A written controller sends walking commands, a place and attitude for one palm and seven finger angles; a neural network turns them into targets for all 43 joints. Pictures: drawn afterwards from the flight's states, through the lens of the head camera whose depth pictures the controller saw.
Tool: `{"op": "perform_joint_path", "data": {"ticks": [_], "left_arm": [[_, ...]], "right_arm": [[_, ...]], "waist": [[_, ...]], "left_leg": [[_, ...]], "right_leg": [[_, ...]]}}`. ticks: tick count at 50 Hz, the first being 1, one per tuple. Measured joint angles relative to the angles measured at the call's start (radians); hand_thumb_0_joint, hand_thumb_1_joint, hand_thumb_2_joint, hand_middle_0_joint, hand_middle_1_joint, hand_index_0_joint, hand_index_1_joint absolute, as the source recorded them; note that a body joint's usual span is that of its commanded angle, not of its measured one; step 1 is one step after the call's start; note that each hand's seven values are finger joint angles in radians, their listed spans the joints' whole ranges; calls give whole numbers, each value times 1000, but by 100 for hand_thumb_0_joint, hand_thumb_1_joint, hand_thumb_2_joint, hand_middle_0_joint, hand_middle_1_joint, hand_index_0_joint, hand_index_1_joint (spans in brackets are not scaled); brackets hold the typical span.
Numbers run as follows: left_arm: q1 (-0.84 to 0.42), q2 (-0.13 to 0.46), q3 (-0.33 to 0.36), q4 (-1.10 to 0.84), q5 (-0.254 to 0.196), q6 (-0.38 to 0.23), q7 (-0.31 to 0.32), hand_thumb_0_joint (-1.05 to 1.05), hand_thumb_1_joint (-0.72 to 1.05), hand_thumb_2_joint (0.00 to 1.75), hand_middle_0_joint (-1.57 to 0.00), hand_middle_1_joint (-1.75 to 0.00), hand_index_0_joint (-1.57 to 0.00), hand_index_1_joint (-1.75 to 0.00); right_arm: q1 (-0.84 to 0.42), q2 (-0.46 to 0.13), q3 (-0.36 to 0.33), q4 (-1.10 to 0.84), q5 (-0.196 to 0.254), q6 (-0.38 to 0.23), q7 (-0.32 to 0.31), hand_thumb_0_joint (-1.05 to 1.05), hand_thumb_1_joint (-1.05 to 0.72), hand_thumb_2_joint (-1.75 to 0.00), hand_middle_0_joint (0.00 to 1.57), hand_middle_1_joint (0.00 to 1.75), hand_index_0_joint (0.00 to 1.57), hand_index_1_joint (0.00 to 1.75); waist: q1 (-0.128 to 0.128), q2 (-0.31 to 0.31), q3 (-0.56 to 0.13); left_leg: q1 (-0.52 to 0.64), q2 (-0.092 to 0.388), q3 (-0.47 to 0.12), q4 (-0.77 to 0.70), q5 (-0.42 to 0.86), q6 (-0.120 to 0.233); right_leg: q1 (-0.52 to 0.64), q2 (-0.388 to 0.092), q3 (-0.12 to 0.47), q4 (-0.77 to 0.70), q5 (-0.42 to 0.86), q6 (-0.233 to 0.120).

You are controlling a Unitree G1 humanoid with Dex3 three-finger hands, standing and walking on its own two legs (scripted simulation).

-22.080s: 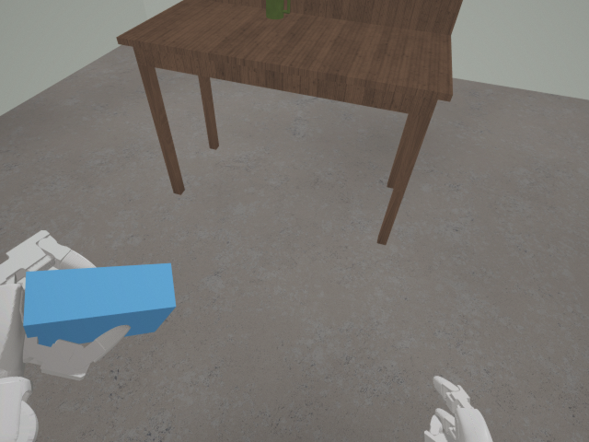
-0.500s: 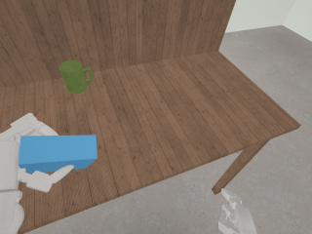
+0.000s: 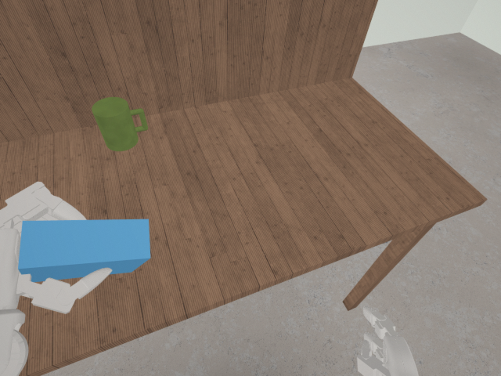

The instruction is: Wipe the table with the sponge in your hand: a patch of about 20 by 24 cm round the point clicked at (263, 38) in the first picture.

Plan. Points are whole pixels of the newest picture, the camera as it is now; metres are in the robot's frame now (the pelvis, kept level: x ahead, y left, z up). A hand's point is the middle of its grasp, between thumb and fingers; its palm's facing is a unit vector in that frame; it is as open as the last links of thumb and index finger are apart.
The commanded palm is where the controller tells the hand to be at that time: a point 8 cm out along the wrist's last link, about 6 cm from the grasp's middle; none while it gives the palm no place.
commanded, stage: come to a stop and stand still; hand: left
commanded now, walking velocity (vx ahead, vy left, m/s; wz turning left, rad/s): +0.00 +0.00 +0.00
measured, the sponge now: (105, 250) +0.23 +0.21 +0.13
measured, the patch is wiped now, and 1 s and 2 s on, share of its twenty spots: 0.00 0.00 0.00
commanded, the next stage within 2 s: look again from close up in 1.02 s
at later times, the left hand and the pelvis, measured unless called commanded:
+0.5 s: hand (39, 219) +0.24 +0.27 +0.18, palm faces +0.44 -0.81 -0.40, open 9.2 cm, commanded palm +0.16 +0.27 +0.17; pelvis -0.01 -0.01 +0.00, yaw -1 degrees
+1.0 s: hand (66, 234) +0.23 +0.24 +0.16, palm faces +0.33 -0.88 -0.35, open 9.2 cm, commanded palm +0.17 +0.29 +0.17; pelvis +0.01 +0.01 +0.00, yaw -1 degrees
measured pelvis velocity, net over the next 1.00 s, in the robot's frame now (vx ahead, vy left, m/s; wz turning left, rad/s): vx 0.01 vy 0.01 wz -0.01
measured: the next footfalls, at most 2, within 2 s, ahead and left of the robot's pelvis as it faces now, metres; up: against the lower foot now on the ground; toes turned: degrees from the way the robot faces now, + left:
none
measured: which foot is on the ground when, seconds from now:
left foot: down 0.00-1.00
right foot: down 0.00-1.00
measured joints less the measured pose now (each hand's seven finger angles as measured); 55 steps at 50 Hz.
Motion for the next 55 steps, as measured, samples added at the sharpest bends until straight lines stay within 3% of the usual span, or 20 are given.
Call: {"op": "perform_joint_path", "data": {"ticks": [17,19,21,22,25,30,33,37,42,46,55], "left_arm": [[21,-8,-9,16,-10,23,3,0,-42,102,-82,-136,-83,-136],[-97,80,25,54,47,-12,-40,0,-42,102,-82,-136,-84,-136],[-189,136,86,122,25,-54,-37,0,-42,102,-82,-136,-83,-136],[-202,137,114,140,6,-61,-28,0,-42,102,-82,-136,-83,-137],[-150,73,128,118,-26,-59,-8,-1,-41,102,-81,-137,-82,-138],[26,-19,-14,29,-17,-71,-28,-1,-41,102,-80,-138,-82,-139],[56,2,-35,37,-6,-71,-42,-1,-41,102,-80,-138,-82,-138],[-7,40,17,72,-7,-53,-30,-1,-41,102,-81,-138,-82,-138],[-80,14,51,39,-12,-48,-1,-1,-41,102,-80,-138,-82,-138],[-66,-12,17,-9,-10,-61,-3,-1,-41,102,-80,-138,-82,-139],[1,25,23,29,-12,-25,-20,-1,-41,102,-80,-138,-82,-139]], "right_arm": [[-1,-24,-14,4,7,8,-10,1,-91,-90,20,30,20,30],[17,-20,-23,2,-10,-17,-11,1,-91,-90,20,30,20,29],[2,-13,-13,17,-12,-19,4,1,-91,-90,20,30,20,29],[-6,-11,-11,19,-7,-22,14,1,-91,-90,20,30,20,30],[-5,-18,-18,1,0,-34,39,1,-91,-90,20,30,20,30],[21,-22,-22,0,7,-38,41,1,-91,-90,20,30,20,30],[30,-4,-9,13,4,-30,24,1,-91,-90,20,30,20,30],[29,16,6,20,2,-29,8,1,-91,-90,20,30,20,30],[0,7,9,19,-1,-51,15,1,-91,-90,20,30,20,30],[-26,1,4,7,-4,-50,25,1,-91,-90,20,30,20,30],[-29,12,5,-27,0,-7,10,1,-91,-90,20,30,20,30]], "waist": [[-10,10,-20],[23,0,-11],[31,-17,2],[27,-20,5],[4,-3,-2],[-9,19,-24],[-1,2,-24],[16,-30,-6],[24,-34,12],[13,-25,1],[-6,-25,-5]], "left_leg": [[-6,16,-2,-1,-1,-11],[-41,22,-12,29,-5,-13],[-53,25,-11,34,-1,-17],[-52,25,-5,31,1,-17],[-47,18,14,32,-4,-8],[-30,-1,25,31,-19,8],[-26,-3,18,32,-22,7],[-23,-3,4,32,-21,3],[-15,-2,1,35,-24,4],[-10,-4,8,29,-26,8],[-7,-5,14,9,-16,10]], "right_leg": [[1,17,0,-20,10,-12],[-24,22,-12,-4,8,-14],[-39,24,-12,4,10,-21],[-44,24,-5,9,12,-21],[-55,15,13,34,1,-12],[-51,-3,25,60,-25,5],[-43,-5,18,58,-30,6],[-32,-4,3,51,-31,0],[-17,-3,1,38,-26,2],[-12,-5,9,28,-22,9],[-11,-6,15,10,-11,12]]}}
